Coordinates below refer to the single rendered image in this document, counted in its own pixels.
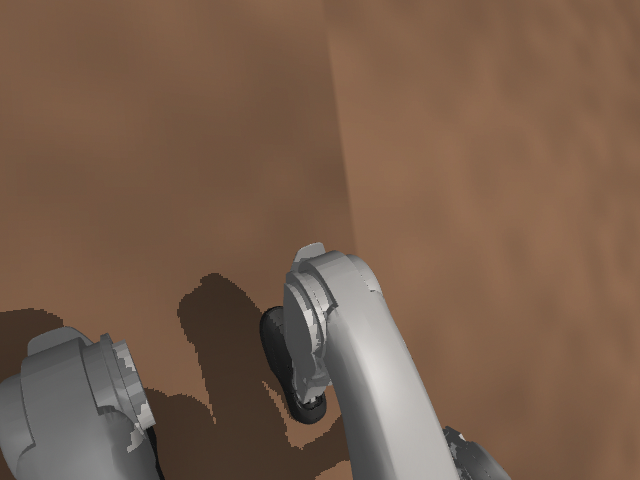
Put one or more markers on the left robot foot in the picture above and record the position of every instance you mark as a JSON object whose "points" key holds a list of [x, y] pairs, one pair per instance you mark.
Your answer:
{"points": [[153, 441]]}

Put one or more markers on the right robot foot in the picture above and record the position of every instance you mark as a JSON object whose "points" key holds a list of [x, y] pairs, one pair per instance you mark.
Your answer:
{"points": [[280, 362]]}

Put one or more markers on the right robot hand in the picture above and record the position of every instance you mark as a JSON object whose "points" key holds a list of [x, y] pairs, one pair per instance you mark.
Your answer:
{"points": [[472, 461]]}

